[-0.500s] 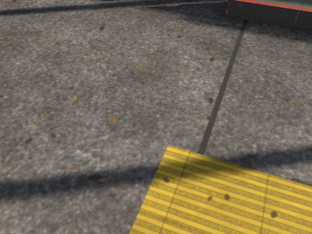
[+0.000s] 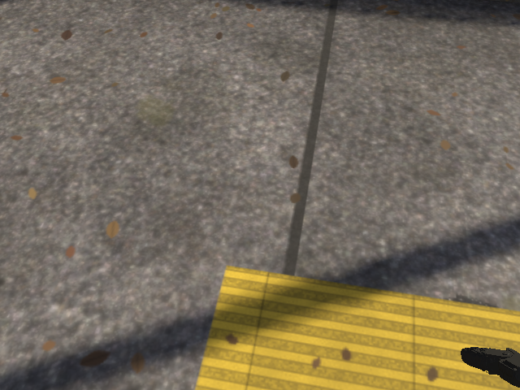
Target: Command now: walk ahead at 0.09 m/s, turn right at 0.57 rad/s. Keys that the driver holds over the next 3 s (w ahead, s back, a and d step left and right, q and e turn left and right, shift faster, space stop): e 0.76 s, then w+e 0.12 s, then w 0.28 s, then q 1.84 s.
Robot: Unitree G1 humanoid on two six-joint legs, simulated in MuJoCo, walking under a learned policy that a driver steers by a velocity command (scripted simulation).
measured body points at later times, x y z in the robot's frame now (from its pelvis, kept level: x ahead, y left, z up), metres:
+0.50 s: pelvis +0.04 +0.01 -0.01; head +0.05 +0.00 +0.44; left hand +0.29 +0.20 -0.09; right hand +0.09 -0.30 -0.11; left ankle +0.13 +0.15 -0.73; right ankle +0.00 -0.10 -0.73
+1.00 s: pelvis +0.06 +0.01 -0.01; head +0.06 +0.02 +0.44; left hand +0.33 +0.14 -0.10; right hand +0.02 -0.30 -0.09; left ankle +0.10 +0.11 -0.74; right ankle -0.01 -0.10 -0.70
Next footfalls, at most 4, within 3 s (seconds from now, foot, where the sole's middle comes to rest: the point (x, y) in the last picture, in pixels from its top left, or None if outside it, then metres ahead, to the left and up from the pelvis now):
0.12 left None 0.16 0.14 -0.77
0.50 right None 0.04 -0.11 -0.77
0.92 left None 0.13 0.08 -0.77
1.34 right None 0.16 -0.28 -0.77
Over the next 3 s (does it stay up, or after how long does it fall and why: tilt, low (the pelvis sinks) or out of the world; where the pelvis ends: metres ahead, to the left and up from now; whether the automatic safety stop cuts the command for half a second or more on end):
stays up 0.17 -0.08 0.01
